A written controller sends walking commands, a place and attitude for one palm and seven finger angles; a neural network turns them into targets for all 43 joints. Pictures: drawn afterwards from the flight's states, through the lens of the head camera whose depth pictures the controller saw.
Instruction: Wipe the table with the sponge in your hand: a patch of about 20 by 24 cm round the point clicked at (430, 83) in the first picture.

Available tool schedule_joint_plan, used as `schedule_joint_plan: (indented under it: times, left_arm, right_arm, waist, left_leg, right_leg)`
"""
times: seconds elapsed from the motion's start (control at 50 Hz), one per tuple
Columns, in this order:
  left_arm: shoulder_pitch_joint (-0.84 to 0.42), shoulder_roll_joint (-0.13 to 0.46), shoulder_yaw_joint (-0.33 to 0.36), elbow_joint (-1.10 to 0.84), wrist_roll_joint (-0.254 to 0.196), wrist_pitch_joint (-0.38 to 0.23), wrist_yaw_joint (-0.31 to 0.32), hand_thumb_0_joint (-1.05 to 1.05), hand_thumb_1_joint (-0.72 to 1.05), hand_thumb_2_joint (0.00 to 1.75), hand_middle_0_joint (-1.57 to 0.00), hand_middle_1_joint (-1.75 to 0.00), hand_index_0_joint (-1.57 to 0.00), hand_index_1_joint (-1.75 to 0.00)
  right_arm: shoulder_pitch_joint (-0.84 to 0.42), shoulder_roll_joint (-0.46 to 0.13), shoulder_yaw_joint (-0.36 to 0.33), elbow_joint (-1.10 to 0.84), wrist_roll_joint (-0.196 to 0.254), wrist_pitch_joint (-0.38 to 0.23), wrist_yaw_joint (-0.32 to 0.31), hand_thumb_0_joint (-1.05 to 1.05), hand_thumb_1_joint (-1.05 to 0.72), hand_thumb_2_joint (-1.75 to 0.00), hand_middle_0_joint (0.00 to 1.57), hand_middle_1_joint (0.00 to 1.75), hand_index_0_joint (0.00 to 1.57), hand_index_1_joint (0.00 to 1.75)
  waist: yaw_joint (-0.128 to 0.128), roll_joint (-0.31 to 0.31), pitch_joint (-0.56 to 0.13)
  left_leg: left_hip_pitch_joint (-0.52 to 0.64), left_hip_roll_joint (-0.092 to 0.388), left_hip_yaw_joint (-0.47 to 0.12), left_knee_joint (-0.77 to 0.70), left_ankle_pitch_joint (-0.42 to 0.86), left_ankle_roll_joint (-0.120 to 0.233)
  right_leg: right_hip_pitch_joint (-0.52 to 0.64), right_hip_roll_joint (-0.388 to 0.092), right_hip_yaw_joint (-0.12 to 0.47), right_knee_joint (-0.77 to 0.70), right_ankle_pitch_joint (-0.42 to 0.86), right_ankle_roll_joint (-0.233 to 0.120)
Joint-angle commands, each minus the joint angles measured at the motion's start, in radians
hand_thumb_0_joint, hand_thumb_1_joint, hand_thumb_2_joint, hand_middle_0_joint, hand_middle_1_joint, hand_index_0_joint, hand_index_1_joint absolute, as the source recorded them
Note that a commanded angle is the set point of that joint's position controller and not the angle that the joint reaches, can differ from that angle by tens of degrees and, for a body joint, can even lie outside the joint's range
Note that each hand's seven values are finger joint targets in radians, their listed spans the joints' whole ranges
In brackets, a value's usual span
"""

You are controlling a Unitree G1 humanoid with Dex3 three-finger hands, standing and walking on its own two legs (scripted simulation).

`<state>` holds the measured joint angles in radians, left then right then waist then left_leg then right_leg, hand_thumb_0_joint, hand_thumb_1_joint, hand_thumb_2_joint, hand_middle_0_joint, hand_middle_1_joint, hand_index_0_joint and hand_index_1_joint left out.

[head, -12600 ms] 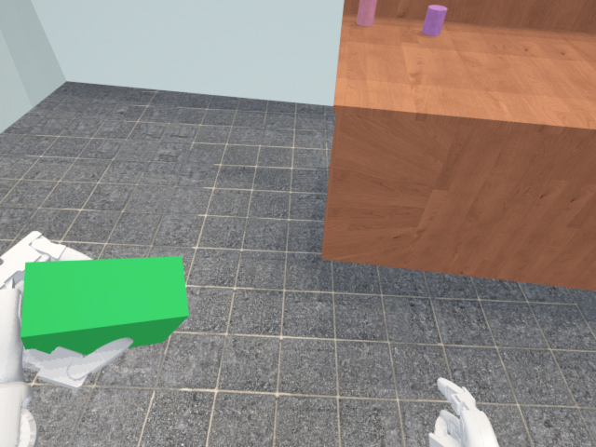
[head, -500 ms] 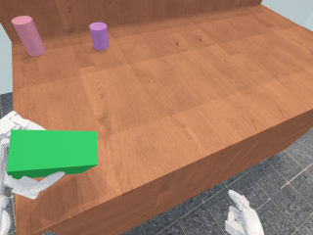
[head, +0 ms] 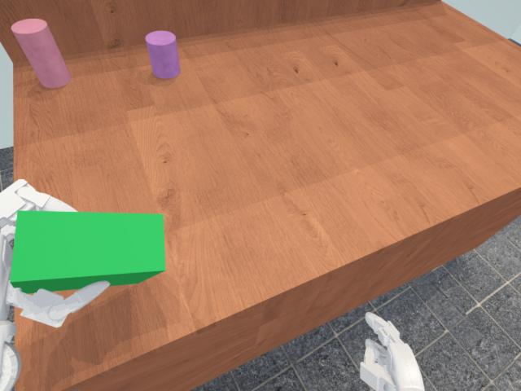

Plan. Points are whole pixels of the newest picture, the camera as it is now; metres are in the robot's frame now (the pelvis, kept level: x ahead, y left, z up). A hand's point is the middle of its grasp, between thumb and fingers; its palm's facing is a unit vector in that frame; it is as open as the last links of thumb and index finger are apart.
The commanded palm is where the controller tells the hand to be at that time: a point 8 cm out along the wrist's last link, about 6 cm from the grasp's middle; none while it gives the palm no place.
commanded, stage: shuffle to correct the standing spot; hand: left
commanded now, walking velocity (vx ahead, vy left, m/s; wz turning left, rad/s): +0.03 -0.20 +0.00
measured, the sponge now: (112, 253) +0.24 +0.20 +0.13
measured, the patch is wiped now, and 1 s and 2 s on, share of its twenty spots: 0.00 0.00 0.00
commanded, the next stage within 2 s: none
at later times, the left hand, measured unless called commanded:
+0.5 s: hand (99, 254) +0.22 +0.20 +0.16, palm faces +0.32 -0.85 -0.41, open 10.3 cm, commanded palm +0.16 +0.24 +0.18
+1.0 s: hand (85, 262) +0.21 +0.21 +0.15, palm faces +0.35 -0.85 -0.39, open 10.3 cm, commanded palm +0.16 +0.25 +0.18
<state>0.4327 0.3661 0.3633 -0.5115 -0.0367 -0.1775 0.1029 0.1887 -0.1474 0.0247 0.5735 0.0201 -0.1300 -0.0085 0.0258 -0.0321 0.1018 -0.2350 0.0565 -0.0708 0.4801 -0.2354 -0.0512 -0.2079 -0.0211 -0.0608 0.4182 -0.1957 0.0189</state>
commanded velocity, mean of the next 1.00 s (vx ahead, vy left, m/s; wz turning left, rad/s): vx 0.04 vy -0.20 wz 0.00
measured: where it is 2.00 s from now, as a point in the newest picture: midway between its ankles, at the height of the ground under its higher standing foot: outside the picture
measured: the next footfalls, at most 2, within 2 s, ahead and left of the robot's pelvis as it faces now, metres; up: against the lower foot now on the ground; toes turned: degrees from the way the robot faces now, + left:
none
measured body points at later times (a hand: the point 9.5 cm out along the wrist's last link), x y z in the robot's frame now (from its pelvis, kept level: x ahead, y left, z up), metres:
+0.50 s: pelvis +0.00 -0.03 -0.01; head +0.04 -0.02 +0.44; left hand +0.20 +0.25 +0.18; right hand +0.17 -0.27 -0.09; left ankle +0.01 +0.15 -0.74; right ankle +0.02 -0.13 -0.74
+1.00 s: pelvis +0.00 -0.03 -0.01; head +0.03 -0.01 +0.44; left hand +0.19 +0.26 +0.18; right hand +0.17 -0.25 -0.09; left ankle +0.01 +0.15 -0.74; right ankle +0.02 -0.13 -0.74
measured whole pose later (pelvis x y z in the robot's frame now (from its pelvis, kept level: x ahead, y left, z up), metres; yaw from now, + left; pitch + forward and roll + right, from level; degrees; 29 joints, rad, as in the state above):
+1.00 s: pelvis +0.00 -0.03 -0.01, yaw +0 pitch -1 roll -2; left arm 0.48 0.39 0.38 -0.56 -0.08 -0.13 0.10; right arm 0.20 -0.17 0.01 0.56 0.03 -0.08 -0.02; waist 0.01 -0.01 0.08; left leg -0.28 0.11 -0.10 0.57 -0.28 -0.09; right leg -0.25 0.03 -0.09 0.51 -0.24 -0.03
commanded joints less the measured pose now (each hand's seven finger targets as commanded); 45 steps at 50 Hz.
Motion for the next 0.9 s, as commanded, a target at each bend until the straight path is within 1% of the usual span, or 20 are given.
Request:
schedule_joint_plan:
  times: [0.0, 0.02, 0.08, 0.1, 0.18, 0.2, 0.22, 0.28, 0.3, 0.34, 0.38, 0.4, 0.44, 0.48, 0.5, 0.58, 0.6, 0.74, 0.8, 0.88]
  left_arm:
    - [-0.043, 0.126, 0.073, -0.24, -0.022, -0.068, 0.011, 0.0, 0.1, 1.3, -1.2, -1.6, -1.2, -1.6]
    - [-0.047, 0.175, 0.112, -0.252, -0.021, -0.067, 0.013, 0.0, 0.1, 1.3, -1.2, -1.6, -1.2, -1.6]
    - [-0.035, 0.196, 0.138, -0.252, -0.025, -0.055, 0.016, 0.0, 0.1, 1.3, -1.2, -1.6, -1.2, -1.6]
    - [-0.007, 0.138, 0.094, -0.224, -0.036, -0.053, 0.01, 0.0, 0.1, 1.3, -1.2, -1.6, -1.2, -1.6]
    - [-0.01, 0.202, 0.146, -0.26, -0.038, -0.045, 0.015, 0.0, 0.1, 1.3, -1.2, -1.6, -1.2, -1.6]
    - [0.008, 0.147, 0.102, -0.242, -0.049, -0.044, 0.011, 0.0, 0.1, 1.3, -1.2, -1.6, -1.2, -1.6]
    - [0.002, 0.195, 0.139, -0.258, -0.048, -0.044, 0.011, 0.0, 0.1, 1.3, -1.2, -1.6, -1.2, -1.6]
    - [0.007, 0.216, 0.157, -0.277, -0.049, -0.04, 0.016, 0.0, 0.1, 1.3, -1.2, -1.6, -1.2, -1.6]
    - [0.013, 0.16, 0.114, -0.262, -0.058, -0.039, 0.013, 0.0, 0.1, 1.3, -1.2, -1.6, -1.2, -1.6]
    - [0.006, 0.207, 0.153, -0.275, -0.054, -0.038, 0.014, 0.0, 0.1, 1.3, -1.2, -1.6, -1.2, -1.6]
    - [0.005, 0.214, 0.156, -0.29, -0.051, -0.037, 0.019, 0.0, 0.1, 1.3, -1.2, -1.6, -1.2, -1.6]
    - [0.011, 0.171, 0.124, -0.269, -0.057, -0.037, 0.017, 0.0, 0.1, 1.3, -1.2, -1.6, -1.2, -1.6]
    - [0.005, 0.211, 0.157, -0.281, -0.053, -0.038, 0.017, 0.0, 0.1, 1.3, -1.2, -1.6, -1.2, -1.6]
    - [0.016, 0.217, 0.157, -0.284, -0.051, -0.035, 0.018, 0.0, 0.1, 1.3, -1.2, -1.6, -1.2, -1.6]
    - [0.028, 0.179, 0.131, -0.268, -0.054, -0.036, 0.014, 0.0, 0.1, 1.3, -1.2, -1.6, -1.2, -1.6]
    - [0.024, 0.209, 0.151, -0.271, -0.054, -0.029, 0.015, 0.0, 0.1, 1.3, -1.2, -1.6, -1.2, -1.6]
    - [0.028, 0.178, 0.127, -0.257, -0.059, -0.029, 0.012, 0.0, 0.1, 1.3, -1.2, -1.6, -1.2, -1.6]
    - [0.0, 0.213, 0.15, -0.29, -0.052, -0.031, 0.012, 0.0, 0.1, 1.3, -1.2, -1.6, -1.2, -1.6]
    - [-0.005, 0.176, 0.114, -0.288, -0.052, -0.03, 0.01, 0.0, 0.1, 1.3, -1.2, -1.6, -1.2, -1.6]
    - [-0.005, 0.199, 0.13, -0.267, -0.049, -0.022, 0.012, 0.0, 0.1, 1.3, -1.2, -1.6, -1.2, -1.6]
  right_arm:
    - [-0.064, -0.146, -0.068, -0.156, 0.004, -0.043, -0.005, 0.0, -0.9, -0.9, 0.2, 0.3, 0.2, 0.3]
    - [-0.058, -0.157, -0.078, -0.16, 0.004, -0.042, -0.007, 0.0, -0.9, -0.9, 0.2, 0.3, 0.2, 0.3]
    - [-0.073, -0.162, -0.074, -0.153, 0.009, -0.031, -0.003, 0.0, -0.9, -0.9, 0.2, 0.3, 0.2, 0.3]
    - [-0.064, -0.144, -0.069, -0.159, 0.007, -0.024, -0.006, 0.0, -0.9, -0.9, 0.2, 0.3, 0.2, 0.3]
    - [-0.074, -0.162, -0.078, -0.156, 0.014, -0.013, -0.008, 0.0, -0.9, -0.9, 0.2, 0.3, 0.2, 0.3]
    - [-0.066, -0.149, -0.072, -0.162, 0.011, -0.01, -0.011, 0.0, -0.9, -0.9, 0.2, 0.3, 0.2, 0.3]
    - [-0.063, -0.159, -0.081, -0.167, 0.009, -0.011, -0.014, 0.0, -0.9, -0.9, 0.2, 0.3, 0.2, 0.3]
    - [-0.079, -0.161, -0.077, -0.16, 0.016, -0.005, -0.017, 0.0, -0.9, -0.9, 0.2, 0.3, 0.2, 0.3]
    - [-0.066, -0.153, -0.074, -0.162, 0.011, -0.003, -0.018, 0.0, -0.9, -0.9, 0.2, 0.3, 0.2, 0.3]
    - [-0.066, -0.166, -0.085, -0.163, 0.008, -0.006, -0.022, 0.0, -0.9, -0.9, 0.2, 0.3, 0.2, 0.3]
    - [-0.079, -0.164, -0.079, -0.157, 0.015, -0.004, -0.023, 0.0, -0.9, -0.9, 0.2, 0.3, 0.2, 0.3]
    - [-0.065, -0.157, -0.075, -0.157, 0.01, -0.002, -0.023, 0.0, -0.9, -0.9, 0.2, 0.3, 0.2, 0.3]
    - [-0.063, -0.168, -0.085, -0.158, 0.006, -0.006, -0.023, 0.0, -0.9, -0.9, 0.2, 0.3, 0.2, 0.3]
    - [-0.076, -0.165, -0.078, -0.156, 0.013, -0.005, -0.022, 0.0, -0.9, -0.9, 0.2, 0.3, 0.2, 0.3]
    - [-0.063, -0.159, -0.075, -0.155, 0.007, -0.004, -0.022, 0.0, -0.9, -0.9, 0.2, 0.3, 0.2, 0.3]
    - [-0.068, -0.162, -0.076, -0.154, 0.014, -0.003, -0.021, 0.0, -0.9, -0.9, 0.2, 0.3, 0.2, 0.3]
    - [-0.057, -0.157, -0.07, -0.154, 0.007, 0.001, -0.021, 0.0, -0.9, -0.9, 0.2, 0.3, 0.2, 0.3]
    - [-0.061, -0.163, -0.074, -0.161, 0.003, -0.003, -0.021, 0.0, -0.9, -0.9, 0.2, 0.3, 0.2, 0.3]
    - [-0.059, -0.157, -0.066, -0.157, 0.006, -0.004, -0.019, 0.0, -0.9, -0.9, 0.2, 0.3, 0.2, 0.3]
    - [-0.067, -0.159, -0.066, -0.156, 0.013, -0.003, -0.017, 0.0, -0.9, -0.9, 0.2, 0.3, 0.2, 0.3]
  waist:
    - [-0.026, 0.144, -0.203]
    - [-0.023, 0.124, -0.212]
    - [-0.026, 0.1, -0.215]
    - [-0.03, 0.117, -0.196]
    - [-0.032, 0.068, -0.218]
    - [-0.037, 0.091, -0.198]
    - [-0.032, 0.07, -0.204]
    - [-0.036, 0.041, -0.214]
    - [-0.04, 0.06, -0.198]
    - [-0.034, 0.068, -0.196]
    - [-0.037, 0.064, -0.199]
    - [-0.039, 0.09, -0.186]
    - [-0.032, 0.103, -0.197]
    - [-0.034, 0.088, -0.2]
    - [-0.035, 0.099, -0.201]
    - [-0.039, 0.058, -0.194]
    - [-0.04, 0.073, -0.185]
    - [-0.03, 0.135, -0.194]
    - [-0.035, 0.145, -0.187]
    - [-0.037, 0.123, -0.168]
  left_leg:
    - [-0.003, 0.05, 0.004, -0.07, 0.125, 0.063]
    - [0.007, 0.058, -0.001, -0.054, 0.165, 0.063]
    - [0.01, 0.055, 0.024, -0.038, 0.138, 0.052]
    - [0.001, 0.052, 0.021, -0.02, 0.139, 0.063]
    - [0.015, 0.044, 0.043, 0.018, 0.122, 0.052]
    - [0.0, 0.039, 0.034, 0.024, 0.126, 0.061]
    - [0.0, 0.046, 0.028, 0.031, 0.14, 0.061]
    - [0.018, 0.042, 0.041, 0.043, 0.099, 0.057]
    - [-0.003, 0.038, 0.034, 0.045, 0.098, 0.062]
    - [-0.009, 0.053, 0.023, 0.042, 0.115, 0.065]
    - [0.005, 0.046, 0.035, 0.044, 0.085, 0.06]
    - [-0.018, 0.046, 0.027, 0.04, 0.089, 0.065]
    - [-0.019, 0.065, 0.012, 0.03, 0.131, 0.068]
    - [-0.01, 0.063, 0.019, 0.033, 0.12, 0.064]
    - [-0.016, 0.06, 0.023, 0.044, 0.116, 0.07]
    - [-0.006, 0.047, 0.031, 0.055, 0.069, 0.061]
    - [-0.028, 0.046, 0.029, 0.051, 0.043, 0.067]
    - [-0.04, 0.088, -0.019, -0.009, 0.12, 0.076]
    - [-0.035, 0.073, -0.005, -0.005, 0.087, 0.072]
    - [-0.036, 0.069, -0.001, -0.017, -0.015, 0.068]
  right_leg:
    - [0.109, -0.01, 0.013, -0.022, 0.128, -0.03]
    - [0.114, -0.016, 0.02, -0.017, 0.156, -0.031]
    - [0.093, -0.021, 0.035, -0.003, 0.142, -0.037]
    - [0.08, -0.024, 0.024, -0.021, 0.143, -0.04]
    - [0.059, -0.044, 0.056, 0.002, 0.142, -0.056]
    - [0.046, -0.045, 0.042, -0.008, 0.134, -0.062]
    - [0.051, -0.047, 0.047, -0.002, 0.146, -0.061]
    - [0.024, -0.058, 0.075, 0.001, 0.111, -0.067]
    - [0.021, -0.056, 0.054, -0.002, 0.096, -0.071]
    - [0.024, -0.058, 0.066, 0.005, 0.116, -0.069]
    - [0.006, -0.056, 0.083, 0.007, 0.086, -0.068]
    - [0.011, -0.051, 0.056, 0.007, 0.076, -0.071]
    - [0.033, -0.048, 0.059, 0.019, 0.116, -0.066]
    - [0.029, -0.045, 0.06, 0.022, 0.109, -0.063]
    - [0.031, -0.043, 0.048, 0.014, 0.108, -0.066]
    - [0.002, -0.057, 0.079, 0.004, 0.084, -0.078]
    - [0.0, -0.052, 0.06, -0.004, 0.047, -0.075]
    - [0.053, -0.02, 0.025, 0.025, 0.082, -0.05]
    - [0.043, -0.017, 0.019, 0.017, 0.075, -0.053]
    - [0.016, -0.022, 0.046, -0.001, 0.025, -0.056]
